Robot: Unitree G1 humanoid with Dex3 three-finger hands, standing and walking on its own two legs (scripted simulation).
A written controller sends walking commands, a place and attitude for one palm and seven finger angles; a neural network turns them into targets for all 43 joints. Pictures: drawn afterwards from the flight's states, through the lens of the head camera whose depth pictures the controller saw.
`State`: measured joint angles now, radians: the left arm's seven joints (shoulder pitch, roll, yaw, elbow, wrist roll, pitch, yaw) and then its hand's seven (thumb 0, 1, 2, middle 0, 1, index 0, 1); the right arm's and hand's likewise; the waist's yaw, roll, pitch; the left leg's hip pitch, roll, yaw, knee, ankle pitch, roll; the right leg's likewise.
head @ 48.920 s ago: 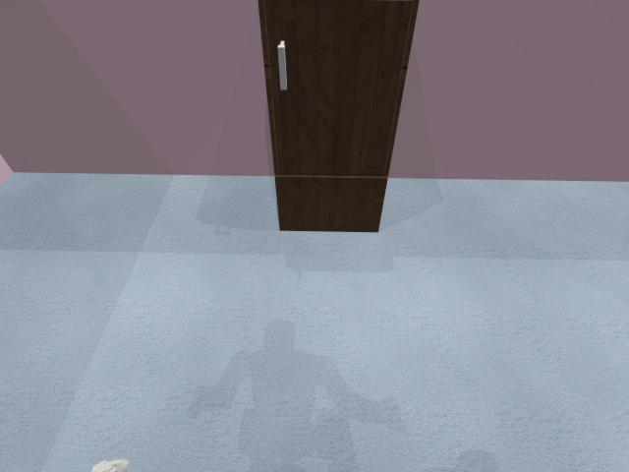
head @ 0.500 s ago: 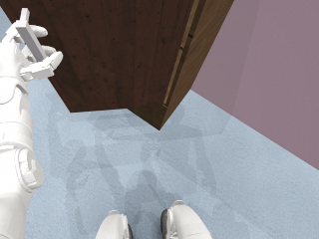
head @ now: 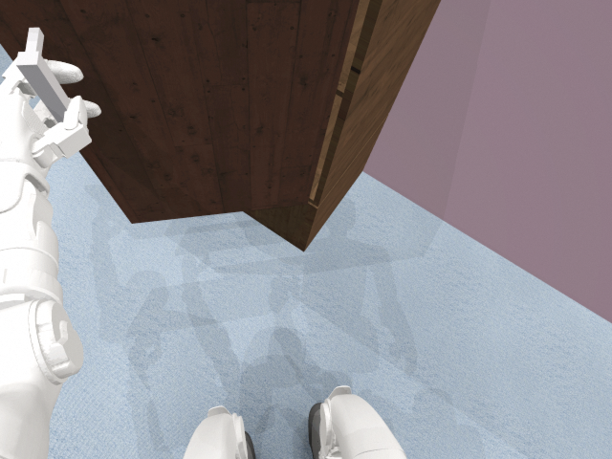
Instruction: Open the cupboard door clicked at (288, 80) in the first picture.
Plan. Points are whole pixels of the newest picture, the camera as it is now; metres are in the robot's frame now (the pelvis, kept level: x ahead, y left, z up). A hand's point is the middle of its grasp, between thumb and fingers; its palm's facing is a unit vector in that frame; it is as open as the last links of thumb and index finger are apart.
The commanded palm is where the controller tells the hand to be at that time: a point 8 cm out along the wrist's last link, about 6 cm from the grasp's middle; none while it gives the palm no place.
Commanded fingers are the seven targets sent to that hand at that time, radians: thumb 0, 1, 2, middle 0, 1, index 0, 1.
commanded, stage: pull the door open along its arc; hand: left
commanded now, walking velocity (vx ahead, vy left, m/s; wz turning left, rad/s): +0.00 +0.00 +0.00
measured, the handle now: (58, 89) +0.56 +0.26 +0.07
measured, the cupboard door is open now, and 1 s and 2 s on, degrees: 44 87 88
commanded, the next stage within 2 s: open thumb and fingers to let go in 0.88 s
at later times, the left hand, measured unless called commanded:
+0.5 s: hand (130, 227) +0.38 +0.16 +0.06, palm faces +0.36 -0.93 +0.05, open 5.9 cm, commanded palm +0.31 +0.22 +0.06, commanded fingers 0.00 0.90 0.90 -0.40 -1.35 -0.40 -1.35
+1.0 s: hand (225, 298) +0.30 +0.07 +0.07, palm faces +0.46 -0.89 +0.02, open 5.8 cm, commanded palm +0.25 +0.11 +0.06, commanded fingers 0.00 0.76 0.84 -0.39 -1.34 -0.39 -1.34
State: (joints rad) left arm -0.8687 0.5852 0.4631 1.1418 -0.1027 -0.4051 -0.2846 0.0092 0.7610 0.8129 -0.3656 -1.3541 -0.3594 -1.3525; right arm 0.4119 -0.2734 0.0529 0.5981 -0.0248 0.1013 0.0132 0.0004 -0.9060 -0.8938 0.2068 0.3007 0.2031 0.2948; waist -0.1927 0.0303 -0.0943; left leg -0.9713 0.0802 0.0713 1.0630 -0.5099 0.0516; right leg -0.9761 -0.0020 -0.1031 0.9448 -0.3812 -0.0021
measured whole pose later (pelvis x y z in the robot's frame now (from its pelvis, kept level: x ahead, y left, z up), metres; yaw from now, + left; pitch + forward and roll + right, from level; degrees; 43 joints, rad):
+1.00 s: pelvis +0.02 -0.05 +0.02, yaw +4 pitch +12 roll +0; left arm 0.15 -0.10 -0.14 0.16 0.06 -0.36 0.52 0.01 0.73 0.78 -0.31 -1.33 -0.35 -1.34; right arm 0.24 -0.20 -0.01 0.58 -0.08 -0.01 0.03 0.01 -0.91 -0.89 0.20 0.30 0.20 0.29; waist -0.02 0.02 -0.13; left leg -0.66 0.05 0.04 0.92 -0.48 -0.02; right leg -0.70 -0.03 -0.13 0.92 -0.44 -0.06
